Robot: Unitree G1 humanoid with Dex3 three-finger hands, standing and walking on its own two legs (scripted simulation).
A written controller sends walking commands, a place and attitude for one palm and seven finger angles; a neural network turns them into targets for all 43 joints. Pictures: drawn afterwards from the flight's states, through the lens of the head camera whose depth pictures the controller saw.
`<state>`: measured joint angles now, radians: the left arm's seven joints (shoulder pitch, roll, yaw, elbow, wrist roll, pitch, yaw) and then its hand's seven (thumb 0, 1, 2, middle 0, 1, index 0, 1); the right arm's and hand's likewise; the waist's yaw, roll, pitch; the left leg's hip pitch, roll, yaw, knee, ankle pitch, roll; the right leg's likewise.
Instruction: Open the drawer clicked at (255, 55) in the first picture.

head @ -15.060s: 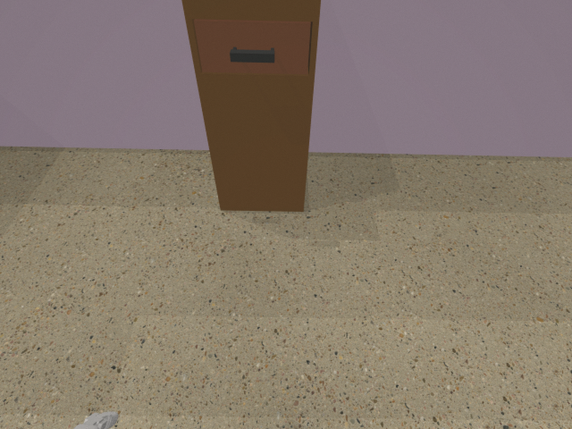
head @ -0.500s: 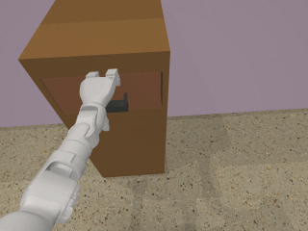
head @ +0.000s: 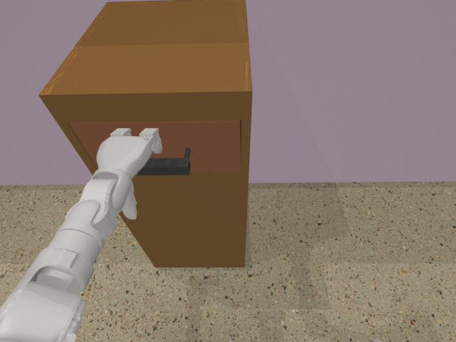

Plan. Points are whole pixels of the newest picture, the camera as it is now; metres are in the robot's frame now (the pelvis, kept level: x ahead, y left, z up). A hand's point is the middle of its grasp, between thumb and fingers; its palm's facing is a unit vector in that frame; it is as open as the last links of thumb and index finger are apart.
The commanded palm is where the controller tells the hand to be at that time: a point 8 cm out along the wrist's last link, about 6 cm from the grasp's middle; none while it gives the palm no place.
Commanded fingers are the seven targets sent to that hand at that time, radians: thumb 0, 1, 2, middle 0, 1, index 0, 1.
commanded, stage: move the hooked fingers above the handle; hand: left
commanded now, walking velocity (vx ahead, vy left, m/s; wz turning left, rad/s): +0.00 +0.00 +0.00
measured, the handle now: (160, 159) +0.48 +0.18 +0.01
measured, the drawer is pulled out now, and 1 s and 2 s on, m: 0.00 0.00 0.00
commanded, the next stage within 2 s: lower the fingers behind the handle in 1.20 s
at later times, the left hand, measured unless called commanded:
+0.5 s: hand (125, 173) +0.41 +0.23 +0.05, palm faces -0.13 -0.04 -0.99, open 13.7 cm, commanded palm +0.40 +0.22 +0.13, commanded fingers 0.00 -0.50 0.30 -0.30 -1.20 -0.30 -1.20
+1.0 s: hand (146, 150) +0.44 +0.18 +0.09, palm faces +0.01 -0.03 -1.00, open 13.6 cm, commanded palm +0.42 +0.22 +0.13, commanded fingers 0.00 -0.50 0.30 -0.30 -1.20 -0.30 -1.20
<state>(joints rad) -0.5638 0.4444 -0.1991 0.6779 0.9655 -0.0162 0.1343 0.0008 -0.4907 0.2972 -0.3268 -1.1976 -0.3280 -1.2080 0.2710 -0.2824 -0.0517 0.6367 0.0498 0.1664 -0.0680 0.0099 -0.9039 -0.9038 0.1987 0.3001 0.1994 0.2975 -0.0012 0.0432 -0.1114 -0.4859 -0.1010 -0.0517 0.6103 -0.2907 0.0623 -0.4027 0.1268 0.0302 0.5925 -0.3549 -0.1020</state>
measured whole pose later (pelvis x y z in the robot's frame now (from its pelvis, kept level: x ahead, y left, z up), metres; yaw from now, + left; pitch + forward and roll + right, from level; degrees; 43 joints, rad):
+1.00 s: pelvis -0.01 +0.01 +0.00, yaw -2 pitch +10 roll +0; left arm -0.72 0.40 -0.18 0.84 1.00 0.08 0.18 0.00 -0.49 0.30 -0.39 -1.24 -0.34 -1.28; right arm 0.26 -0.22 0.03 0.65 0.07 0.24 -0.07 0.01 -0.90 -0.90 0.20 0.30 0.20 0.30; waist -0.05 0.05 -0.15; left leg -0.52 -0.09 -0.01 0.62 -0.28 0.07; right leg -0.45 0.13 0.06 0.62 -0.35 -0.09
